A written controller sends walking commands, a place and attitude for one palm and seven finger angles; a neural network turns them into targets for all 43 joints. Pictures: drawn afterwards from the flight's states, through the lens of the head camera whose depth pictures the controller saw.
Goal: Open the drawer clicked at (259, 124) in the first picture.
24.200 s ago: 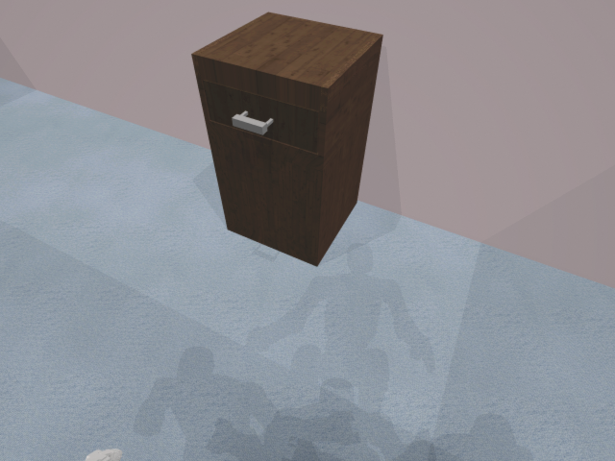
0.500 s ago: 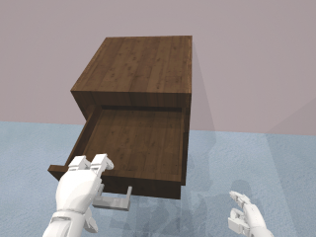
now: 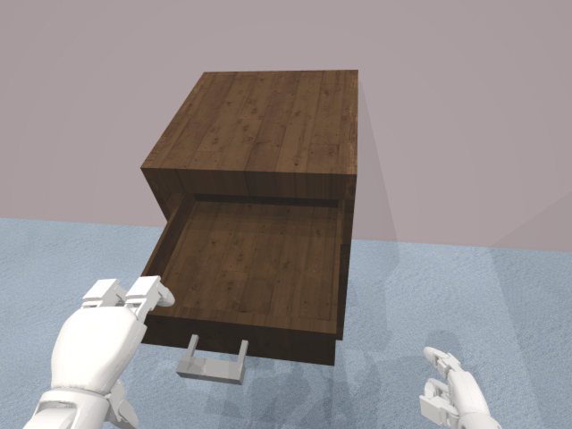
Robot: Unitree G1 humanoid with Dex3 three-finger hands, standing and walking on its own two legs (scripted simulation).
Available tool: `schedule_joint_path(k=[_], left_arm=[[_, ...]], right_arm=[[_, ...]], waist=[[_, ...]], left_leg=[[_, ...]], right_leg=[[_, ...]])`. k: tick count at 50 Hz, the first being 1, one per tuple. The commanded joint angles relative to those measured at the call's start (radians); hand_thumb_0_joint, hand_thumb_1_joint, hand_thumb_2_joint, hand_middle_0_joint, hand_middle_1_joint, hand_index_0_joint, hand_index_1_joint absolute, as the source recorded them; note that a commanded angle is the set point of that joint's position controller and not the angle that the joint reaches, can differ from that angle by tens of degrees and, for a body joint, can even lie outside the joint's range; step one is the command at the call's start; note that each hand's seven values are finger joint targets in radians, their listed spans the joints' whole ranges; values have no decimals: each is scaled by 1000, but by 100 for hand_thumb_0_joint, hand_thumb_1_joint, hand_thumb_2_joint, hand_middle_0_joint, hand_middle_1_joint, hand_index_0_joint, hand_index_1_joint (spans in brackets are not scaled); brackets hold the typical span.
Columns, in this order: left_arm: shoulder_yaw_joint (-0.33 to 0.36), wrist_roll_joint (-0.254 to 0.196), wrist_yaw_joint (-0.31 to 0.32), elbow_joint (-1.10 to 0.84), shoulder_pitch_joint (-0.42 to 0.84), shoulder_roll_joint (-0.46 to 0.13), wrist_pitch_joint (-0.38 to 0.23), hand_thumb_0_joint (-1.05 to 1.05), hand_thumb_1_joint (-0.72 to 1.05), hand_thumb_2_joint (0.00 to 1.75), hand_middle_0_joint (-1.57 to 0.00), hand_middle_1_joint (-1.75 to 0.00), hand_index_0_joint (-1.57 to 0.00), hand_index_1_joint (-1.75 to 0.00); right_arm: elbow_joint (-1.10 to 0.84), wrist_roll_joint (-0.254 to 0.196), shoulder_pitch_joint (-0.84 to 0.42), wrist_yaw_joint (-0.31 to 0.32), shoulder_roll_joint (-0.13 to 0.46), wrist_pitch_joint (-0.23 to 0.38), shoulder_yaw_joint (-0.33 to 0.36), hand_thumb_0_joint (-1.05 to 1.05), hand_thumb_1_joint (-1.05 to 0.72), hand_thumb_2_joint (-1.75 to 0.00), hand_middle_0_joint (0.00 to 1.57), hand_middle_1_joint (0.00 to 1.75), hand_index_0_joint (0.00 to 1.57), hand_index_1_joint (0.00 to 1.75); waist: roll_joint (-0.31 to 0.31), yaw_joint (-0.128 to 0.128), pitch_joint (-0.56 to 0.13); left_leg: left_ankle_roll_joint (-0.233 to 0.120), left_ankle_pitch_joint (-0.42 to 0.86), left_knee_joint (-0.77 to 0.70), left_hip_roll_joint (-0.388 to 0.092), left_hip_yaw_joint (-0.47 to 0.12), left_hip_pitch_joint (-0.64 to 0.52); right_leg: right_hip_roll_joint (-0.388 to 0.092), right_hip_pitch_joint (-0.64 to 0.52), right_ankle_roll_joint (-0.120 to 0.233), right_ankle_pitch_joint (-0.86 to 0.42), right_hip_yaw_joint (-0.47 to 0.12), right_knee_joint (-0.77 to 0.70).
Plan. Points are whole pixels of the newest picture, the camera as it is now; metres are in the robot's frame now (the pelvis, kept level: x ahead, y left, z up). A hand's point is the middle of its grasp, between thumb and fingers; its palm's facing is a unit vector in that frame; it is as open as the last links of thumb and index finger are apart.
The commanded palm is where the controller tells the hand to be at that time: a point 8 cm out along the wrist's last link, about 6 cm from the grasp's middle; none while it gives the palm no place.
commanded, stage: draw the hand back to the body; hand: left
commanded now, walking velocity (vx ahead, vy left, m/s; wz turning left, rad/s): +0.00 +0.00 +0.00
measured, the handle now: (215, 356) +0.25 +0.18 -0.12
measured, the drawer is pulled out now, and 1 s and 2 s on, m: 0.29 0.29 0.29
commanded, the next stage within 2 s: step back with the hand held close in 1.06 s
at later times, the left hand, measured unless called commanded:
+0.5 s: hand (110, 307) +0.20 +0.22 +0.15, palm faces +0.31 -0.86 -0.41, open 11.8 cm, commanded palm +0.15 +0.26 +0.18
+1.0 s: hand (83, 299) +0.20 +0.23 +0.17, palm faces +0.41 -0.81 -0.42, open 7.8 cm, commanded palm +0.15 +0.28 +0.20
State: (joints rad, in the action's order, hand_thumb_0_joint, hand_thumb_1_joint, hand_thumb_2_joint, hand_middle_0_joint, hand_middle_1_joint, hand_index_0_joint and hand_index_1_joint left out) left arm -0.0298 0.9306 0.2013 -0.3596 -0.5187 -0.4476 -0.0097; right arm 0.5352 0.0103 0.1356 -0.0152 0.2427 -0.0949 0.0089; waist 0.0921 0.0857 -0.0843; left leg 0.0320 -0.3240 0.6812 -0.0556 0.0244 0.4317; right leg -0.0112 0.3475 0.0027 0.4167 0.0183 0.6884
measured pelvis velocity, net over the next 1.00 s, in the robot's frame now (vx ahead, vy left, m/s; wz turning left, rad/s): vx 0.02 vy -0.01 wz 0.02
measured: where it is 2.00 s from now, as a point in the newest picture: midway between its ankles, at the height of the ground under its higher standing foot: outside the picture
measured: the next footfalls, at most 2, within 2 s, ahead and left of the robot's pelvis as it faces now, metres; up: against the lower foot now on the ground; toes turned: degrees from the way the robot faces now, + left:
none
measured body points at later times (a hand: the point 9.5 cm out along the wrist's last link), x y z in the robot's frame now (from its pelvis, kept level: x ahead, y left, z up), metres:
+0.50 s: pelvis +0.02 +0.00 +0.02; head +0.02 -0.02 +0.47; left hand +0.18 +0.26 +0.18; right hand +0.21 -0.21 -0.07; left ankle +0.01 +0.14 -0.72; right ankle -0.04 -0.12 -0.72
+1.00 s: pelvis +0.02 -0.01 +0.02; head +0.02 -0.04 +0.47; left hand +0.17 +0.27 +0.20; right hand +0.24 -0.21 -0.06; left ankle +0.01 +0.14 -0.72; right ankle -0.04 -0.12 -0.72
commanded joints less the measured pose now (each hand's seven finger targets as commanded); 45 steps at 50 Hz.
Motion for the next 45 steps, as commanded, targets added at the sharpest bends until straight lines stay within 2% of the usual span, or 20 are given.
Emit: schedule_joint_path(k=[1,3,4,5,6,7,10,11,15,21,27,29,31,33,35,38,40,42,43,45], left_arm=[[185,-13,54,-231,46,-181,-6,0,-50,30,-30,-120,-30,-120],[187,-26,45,-236,32,-177,-7,0,-50,30,-30,-120,-30,-120],[64,-769,-13,-237,67,230,-24,0,-47,32,-30,-118,-30,-118],[105,-814,-29,-241,43,138,-50,0,-43,33,-29,-115,-29,-115],[180,-872,-28,-272,10,67,-75,0,-40,34,-29,-113,-29,-113],[186,-904,-27,-328,43,50,-89,0,-36,36,-29,-111,-29,-111],[261,-927,-14,-362,55,-12,-118,0,-26,40,-28,-104,-28,-104],[253,-928,-17,-348,39,12,-125,0,-22,42,-28,-102,-28,-102],[267,-951,-37,-322,10,26,-127,0,-8,48,-27,-93,-27,-93],[308,-963,-59,-327,-46,26,-134,0,13,57,-25,-80,-25,-80],[351,-970,-58,-369,-41,1,-130,0,34,66,-24,-66,-24,-66],[369,-972,-56,-375,-30,-10,-131,0,41,69,-24,-62,-24,-62],[398,-971,-53,-372,-20,-29,-131,0,48,72,-23,-57,-23,-57],[412,-978,-53,-345,-25,-26,-129,0,55,75,-22,-52,-22,-52],[432,-983,-55,-366,-6,-42,-130,0,62,78,-22,-48,-22,-48],[451,-984,-54,-360,-1,-51,-134,0,73,82,-21,-41,-21,-41],[424,-987,-60,-352,-8,-22,-127,0,80,86,-21,-37,-21,-37],[408,-990,-63,-316,-9,-6,-124,0,87,88,-20,-32,-20,-32],[421,-988,-63,-334,7,-24,-127,0,90,90,-20,-30,-20,-30],[422,-989,-62,-332,8,-26,-123,0,90,90,-20,-30,-20,-30]], right_arm=[[-172,4,-147,-1,78,50,30,0,-90,-90,20,30,20,30],[-171,1,-144,0,82,48,36,0,-90,-90,20,30,20,30],[-229,-39,-69,36,12,121,26,0,-90,-90,20,30,20,30],[-218,-42,-65,62,35,176,20,0,-90,-90,20,30,20,30],[-217,-31,-61,90,52,189,1,0,-90,-90,20,30,20,30],[-212,-30,-78,109,45,209,-8,0,-90,-90,20,30,20,30],[-169,-19,-77,135,48,265,-17,0,-90,-90,20,30,20,30],[-159,-14,-57,134,44,272,-25,0,-90,-90,20,30,20,30],[-136,-21,-73,122,43,293,-18,0,-90,-90,20,30,20,30],[-115,-16,-78,106,50,290,-5,0,-90,-90,20,30,20,30],[-107,-22,-80,105,50,286,6,0,-90,-90,20,30,20,30],[-106,-23,-83,107,51,281,9,0,-90,-90,20,30,20,30],[-99,-21,-85,110,54,277,10,0,-90,-90,20,30,20,30],[-97,-22,-92,111,53,268,14,0,-90,-90,20,30,20,30],[-98,-25,-105,112,54,266,16,0,-90,-90,20,30,20,30],[-95,-24,-99,109,53,259,14,0,-90,-90,20,30,20,30],[-98,-26,-112,107,53,258,17,0,-90,-90,20,30,20,30],[-97,-26,-111,106,53,251,15,0,-90,-90,20,30,20,30],[-101,-25,-108,106,60,249,16,0,-90,-90,20,30,20,30],[-98,-26,-123,109,57,248,16,0,-90,-90,20,30,20,30]], waist=[[-62,9,-139],[-72,4,-122],[-109,-111,-59],[-144,-86,-54],[-166,-56,-54],[-153,-59,-31],[-36,-41,31],[-6,-37,30],[-18,-37,80],[-67,-31,15],[-60,-34,-24],[-80,-33,-17],[-46,-29,-25],[-97,-27,-4],[-59,-26,-12],[-55,-22,-13],[-33,-26,4],[-96,-31,28],[-100,-27,4],[-48,-27,26]], left_leg=[[-58,235,-46,47,25,-185],[-58,248,-50,44,25,-184],[-84,190,-96,10,6,-331],[-77,173,-121,-3,0,-341],[-75,181,-137,10,4,-324],[-70,174,-153,14,3,-309],[-57,172,-185,22,4,-301],[-56,186,-194,30,4,-308],[-44,225,-224,17,-5,-302],[-49,331,-227,16,6,-344],[-48,408,-220,16,15,-376],[-49,407,-222,15,16,-381],[-51,404,-222,22,24,-392],[-52,402,-222,20,25,-382],[-53,418,-217,23,29,-391],[-51,420,-225,22,23,-393],[-51,418,-224,20,28,-394],[-53,395,-230,17,25,-383],[-53,387,-235,18,23,-394],[-53,372,-234,21,26,-388]], right_leg=[[8,47,14,-355,13,-131],[9,42,11,-373,19,-133],[17,-37,10,-319,51,-142],[21,-26,7,-267,47,-158],[7,-48,0,-270,55,-180],[-10,-67,-6,-269,55,-191],[-24,-77,1,-248,46,-245],[-21,-85,6,-263,51,-252],[-17,-112,9,-292,54,-277],[-12,-164,3,-416,60,-283],[-17,-189,-4,-494,61,-282],[-17,-184,-6,-498,62,-285],[-18,-187,-5,-509,56,-299],[-17,-185,-9,-524,61,-299],[-19,-194,-6,-548,51,-306],[-19,-196,-7,-538,58,-300],[-18,-186,-6,-536,53,-314],[-18,-180,-12,-520,59,-311],[-18,-183,-11,-506,56,-315],[-19,-178,-7,-497,48,-326]])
